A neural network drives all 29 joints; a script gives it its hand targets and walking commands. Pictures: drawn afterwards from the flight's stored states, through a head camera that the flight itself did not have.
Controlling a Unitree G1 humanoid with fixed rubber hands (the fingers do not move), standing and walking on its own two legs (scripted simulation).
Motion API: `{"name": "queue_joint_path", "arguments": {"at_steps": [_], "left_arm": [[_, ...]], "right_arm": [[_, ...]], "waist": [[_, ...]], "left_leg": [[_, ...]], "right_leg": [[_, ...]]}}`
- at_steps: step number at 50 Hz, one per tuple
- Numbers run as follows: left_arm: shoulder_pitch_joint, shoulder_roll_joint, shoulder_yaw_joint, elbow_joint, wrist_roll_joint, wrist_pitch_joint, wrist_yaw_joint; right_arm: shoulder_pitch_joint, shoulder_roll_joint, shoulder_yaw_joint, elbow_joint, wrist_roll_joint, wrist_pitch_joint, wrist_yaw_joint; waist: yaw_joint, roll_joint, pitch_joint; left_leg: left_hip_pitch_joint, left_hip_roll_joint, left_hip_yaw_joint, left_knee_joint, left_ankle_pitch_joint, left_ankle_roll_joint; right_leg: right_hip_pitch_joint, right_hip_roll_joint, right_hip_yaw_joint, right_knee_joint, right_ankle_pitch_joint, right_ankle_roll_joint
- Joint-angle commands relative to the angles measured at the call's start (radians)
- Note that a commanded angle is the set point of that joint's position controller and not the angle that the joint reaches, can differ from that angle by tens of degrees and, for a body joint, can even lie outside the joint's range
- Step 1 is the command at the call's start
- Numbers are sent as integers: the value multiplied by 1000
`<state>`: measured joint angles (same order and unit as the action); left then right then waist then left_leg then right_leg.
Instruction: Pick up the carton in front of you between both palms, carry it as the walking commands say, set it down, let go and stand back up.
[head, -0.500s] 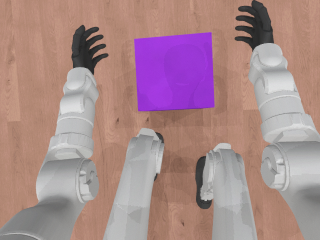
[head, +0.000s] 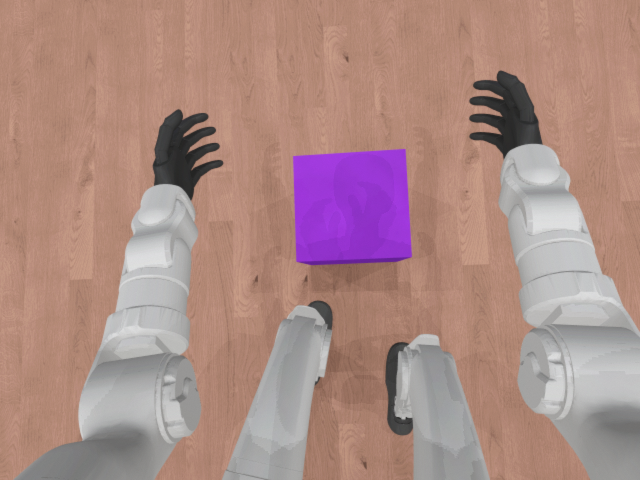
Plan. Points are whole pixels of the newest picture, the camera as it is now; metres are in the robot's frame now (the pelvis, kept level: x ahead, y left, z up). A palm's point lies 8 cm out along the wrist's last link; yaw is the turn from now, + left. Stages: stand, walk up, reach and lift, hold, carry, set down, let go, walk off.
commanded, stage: let go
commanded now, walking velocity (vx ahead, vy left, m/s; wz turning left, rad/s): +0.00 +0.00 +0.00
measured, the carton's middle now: (351, 215) +0.45 +0.06 -0.49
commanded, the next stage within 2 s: stand in 1.32 s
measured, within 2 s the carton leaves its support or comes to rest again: neither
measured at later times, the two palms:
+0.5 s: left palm (101, 222) +0.34 +0.26 +0.03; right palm (626, 226) +0.39 -0.18 +0.01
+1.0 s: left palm (80, 362) +0.24 +0.21 +0.09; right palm out of the picture +0.25 -0.25 +0.10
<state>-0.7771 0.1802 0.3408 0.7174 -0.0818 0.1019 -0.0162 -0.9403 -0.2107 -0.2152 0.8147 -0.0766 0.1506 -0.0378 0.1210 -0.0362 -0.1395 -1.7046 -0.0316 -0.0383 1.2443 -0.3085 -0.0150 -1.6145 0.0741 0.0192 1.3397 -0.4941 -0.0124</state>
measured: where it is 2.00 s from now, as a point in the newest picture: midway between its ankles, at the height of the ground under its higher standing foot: (354, 380)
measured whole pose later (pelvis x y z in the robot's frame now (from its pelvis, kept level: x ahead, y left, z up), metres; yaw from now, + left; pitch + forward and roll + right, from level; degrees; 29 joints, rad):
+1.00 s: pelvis +0.09 -0.02 +0.16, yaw +1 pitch -1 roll +1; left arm 0.23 0.23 0.04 0.43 0.00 0.08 -0.09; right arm 0.24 -0.19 -0.04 0.44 -0.01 0.07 0.03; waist 0.01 -0.04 0.04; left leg -0.22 -0.02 -0.08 0.43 -0.19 -0.03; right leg -0.13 0.05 0.04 0.47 -0.33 -0.05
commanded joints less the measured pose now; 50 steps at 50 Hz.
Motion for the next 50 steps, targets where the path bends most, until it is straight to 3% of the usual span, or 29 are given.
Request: {"name": "queue_joint_path", "arguments": {"at_steps": [1, 2, 4, 7, 9, 11, 12, 13, 14, 15, 16, 17, 18, 22, 23, 27, 28, 30, 31, 32, 34, 35, 36, 37, 38, 40, 45, 47, 50], "left_arm": [[-129, 96, 4, -118, 23, -16, 15], [-103, 97, 40, -133, 43, -14, 19], [-17, 140, 44, -169, 81, -20, 16], [77, 107, 11, -110, 135, -24, -26], [87, 90, -38, -146, 141, -36, -53], [106, 104, -81, -263, 134, -52, -66], [181, 83, -118, -221, 114, -48, -78], [244, 119, -90, -208, 142, -53, -74], [292, 107, -119, -206, 122, -67, -70], [356, 99, -132, -237, 137, -68, -72], [400, 118, -119, -199, 149, -69, -68], [437, 105, -151, -190, 129, -76, -67], [472, 111, -135, -234, 144, -81, -61], [606, 71, -195, -240, 88, -110, -67], [621, 74, -209, -306, 90, -119, -64], [786, 106, -238, -294, 55, -130, -63], [807, 101, -237, -291, 34, -140, -59], [888, 126, -194, -330, 56, -154, -50], [912, 65, -269, -358, 16, -160, -51], [985, 103, -240, -367, 36, -161, -53], [1004, 88, -282, -385, 18, -157, -49], [1046, 141, -245, -350, 25, -147, -45], [1079, 137, -245, -346, 29, -145, -50], [1002, 127, -273, -374, 25, -146, -54], [999, 137, -261, -413, 40, -145, -59], [980, 129, -287, -388, 28, -121, -60], [959, 168, -278, -357, 77, -48, -68], [977, 143, -268, -359, 85, -16, -69], [915, 122, -266, -416, 106, 12, -79]], "right_arm": [[-258, -88, -20, -111, 8, -18, 19], [-188, -95, -37, -95, -36, -13, 11], [-146, -75, -16, -154, -23, -18, 17], [73, -37, -52, -68, -63, -21, -6], [118, -9, -93, -151, -93, -42, -16], [172, 28, -33, -199, -42, -55, -34], [246, 7, -68, -206, -73, -61, -48], [272, -15, -48, -262, -44, -79, -48], [284, 28, -9, -287, -45, -92, -40], [377, 18, -5, -257, -37, -89, -40], [397, 13, 29, -327, -15, -109, -35], [448, -18, 11, -281, -16, -122, -27], [434, -44, 15, -283, -21, -122, -25], [594, -11, 69, -333, -2, -143, -8], [685, -31, 35, -294, 0, -150, -3], [851, 5, 112, -337, 20, -163, 0], [883, -30, 97, -353, -10, -175, -8], [901, -91, 100, -403, 1, -190, 2], [918, -55, 99, -429, -5, -200, 6], [982, -14, 117, -404, 15, -194, 10], [1033, -7, 147, -411, 35, -199, 22], [1048, -86, 109, -428, 16, -189, 22], [1095, -56, 156, -411, 30, -182, 26], [1061, -52, 128, -448, 20, -191, 29], [1089, -72, 135, -472, 42, -192, 34], [1101, -41, 150, -446, 44, -156, 43], [1143, -53, 145, -480, 73, -108, 58], [1128, -48, 160, -463, 69, -81, 76], [1135, -41, 164, -442, 68, -47, 84]], "waist": [[55, -19, -769], [26, -55, -799], [53, -78, -883], [-6, -17, -743], [-44, 8, -732], [-21, 52, -700], [-59, 59, -694], [10, 93, -658], [-11, 27, -644], [-13, 74, -639], [26, 27, -588], [-26, 84, -558], [21, 99, -538], [-15, 60, -472], [-51, 106, -465], [-79, 30, -374], [-119, 13, -390], [-46, 54, -341], [-106, -39, -339], [-54, 31, -363], [-88, 21, -243], [-78, -52, -194], [-49, -5, -173], [-104, -78, -115], [-102, -16, -117], [-97, -91, -14], [-143, -28, 130], [-103, -67, 224], [-126, 36, 207]], "left_leg": [[782, -10, 93, -214, 229, -27], [783, -17, 109, -229, 213, -36], [865, -13, 94, -267, 229, -18], [907, -7, 90, -307, 264, -19], [1018, -7, 72, -336, 351, -12], [1129, 2, 63, -367, 387, -7], [1167, 9, 47, -402, 436, -11], [1277, 10, 36, -393, 440, 5], [1255, 9, 33, -420, 475, 13], [1297, 12, 18, -460, 522, 5], [1375, 19, 9, -467, 533, 15], [1415, 28, -15, -485, 559, 7], [1427, 27, -21, -489, 628, 8], [1503, 37, -38, -548, 682, 5], [1578, 39, -65, -539, 701, 0], [1638, 36, -59, -591, 749, 8], [1628, 26, -63, -574, 845, 4], [1640, 10, -42, -608, 800, -12], [1680, 12, -57, -638, 847, 2], [1715, 22, -69, -662, 912, 10], [1677, 4, -36, -708, 745, -5], [1665, 15, -42, -718, 724, -3], [1638, 8, -23, -735, 671, -14], [1629, -1, -16, -752, 602, -2], [1592, -9, -2, -754, 564, -8], [1542, -23, 15, -823, 371, 16], [1648, -28, 25, -809, 228, 9], [1685, -28, 46, -807, 195, -2], [1733, -22, 51, -795, 182, -5]], "right_leg": [[457, 11, -18, -318, 103, 18], [557, 13, -6, -357, 117, 22], [638, 1, -14, -358, 152, 36], [633, 5, -15, -433, 215, 37], [633, 9, -32, -448, 293, 44], [672, 3, -12, -504, 301, 33], [675, 6, -22, -536, 344, 33], [649, -4, -4, -571, 283, 42], [707, 8, -22, -557, 319, 38], [746, 7, -9, -574, 371, 31], [693, 8, -15, -604, 332, 33], [676, -3, -18, -617, 327, 23], [665, 6, 3, -628, 310, 21], [799, -4, 6, -691, 406, 20], [794, 1, 7, -690, 370, 17], [936, -9, 24, -767, 496, 27], [963, -15, 23, -769, 598, 26], [1059, -30, 41, -819, 584, 23], [1076, -20, 25, -811, 697, 29], [1126, -26, 43, -828, 647, 36], [1185, -39, 36, -877, 660, 28], [1227, -47, 50, -875, 676, 35], [1305, -56, 52, -892, 631, 31], [1286, -50, 31, -905, 649, 39], [1361, -67, 61, -908, 698, 41], [1418, -73, 60, -936, 688, 49], [1331, -99, 65, -1002, 422, 32], [1269, -98, 57, -1033, 299, 21], [1286, -111, 52, -1036, 280, 8]]}}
